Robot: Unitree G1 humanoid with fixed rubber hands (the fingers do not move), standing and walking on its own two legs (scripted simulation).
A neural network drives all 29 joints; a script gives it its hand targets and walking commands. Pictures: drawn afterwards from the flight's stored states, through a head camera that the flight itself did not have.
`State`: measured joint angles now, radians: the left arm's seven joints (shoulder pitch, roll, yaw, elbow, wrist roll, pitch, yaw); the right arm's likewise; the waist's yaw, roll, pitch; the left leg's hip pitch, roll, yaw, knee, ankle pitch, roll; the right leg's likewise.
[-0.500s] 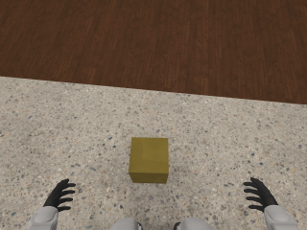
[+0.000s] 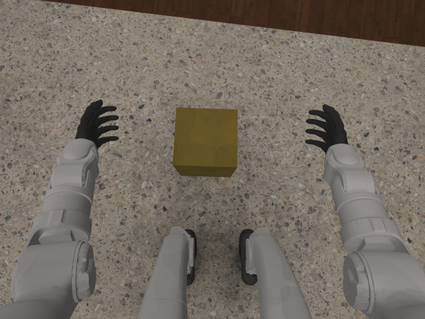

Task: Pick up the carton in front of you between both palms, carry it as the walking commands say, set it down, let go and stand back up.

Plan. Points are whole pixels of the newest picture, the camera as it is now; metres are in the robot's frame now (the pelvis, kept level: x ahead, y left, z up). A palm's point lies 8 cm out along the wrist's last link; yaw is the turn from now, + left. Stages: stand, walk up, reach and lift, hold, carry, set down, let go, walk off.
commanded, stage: reach and lift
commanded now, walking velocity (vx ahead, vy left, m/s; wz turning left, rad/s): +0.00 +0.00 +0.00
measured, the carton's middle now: (206, 145) +0.52 +0.04 -0.56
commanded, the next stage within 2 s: none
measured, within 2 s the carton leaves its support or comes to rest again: neither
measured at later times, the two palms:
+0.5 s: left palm (124, 93) +0.54 +0.22 -0.16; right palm (288, 100) +0.53 -0.16 -0.16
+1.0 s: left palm (148, 134) +0.52 +0.22 -0.40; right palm (266, 136) +0.51 -0.16 -0.40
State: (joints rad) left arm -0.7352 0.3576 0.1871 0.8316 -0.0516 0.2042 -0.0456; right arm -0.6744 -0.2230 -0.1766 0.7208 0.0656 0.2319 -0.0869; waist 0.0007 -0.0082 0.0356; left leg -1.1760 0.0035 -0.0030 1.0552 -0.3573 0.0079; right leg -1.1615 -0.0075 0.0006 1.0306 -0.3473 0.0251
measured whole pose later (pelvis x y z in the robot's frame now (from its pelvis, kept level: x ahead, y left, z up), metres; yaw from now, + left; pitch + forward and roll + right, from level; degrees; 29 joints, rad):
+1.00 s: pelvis -0.04 -0.01 -0.25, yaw -1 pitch +45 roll -3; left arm -1.48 0.48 0.14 1.10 -0.15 0.13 0.03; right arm -1.39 -0.26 -0.19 0.94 0.17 0.16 -0.19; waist 0.00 -0.03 0.20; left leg -2.22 -0.02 -0.06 1.97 -0.54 -0.03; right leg -2.19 0.04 0.01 1.95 -0.54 0.04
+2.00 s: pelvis -0.05 -0.01 -0.32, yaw -1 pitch +34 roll -2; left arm -1.63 0.41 0.16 1.16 -0.08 0.16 0.00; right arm -1.55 -0.20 -0.33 1.02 0.02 0.17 -0.11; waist 0.03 -0.03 0.47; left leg -2.24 -0.01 -0.04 2.24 -0.59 -0.01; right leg -2.22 0.07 0.03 2.21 -0.60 0.07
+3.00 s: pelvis -0.03 -0.02 -0.13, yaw +3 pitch +41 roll -1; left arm -0.94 0.01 0.43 0.63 0.23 0.44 0.00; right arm -0.90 0.09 -0.48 0.57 -0.22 0.42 -0.07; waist 0.01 -0.03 -0.21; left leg -1.81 -0.05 -0.07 1.58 -0.47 -0.04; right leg -1.79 0.07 0.06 1.58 -0.50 0.05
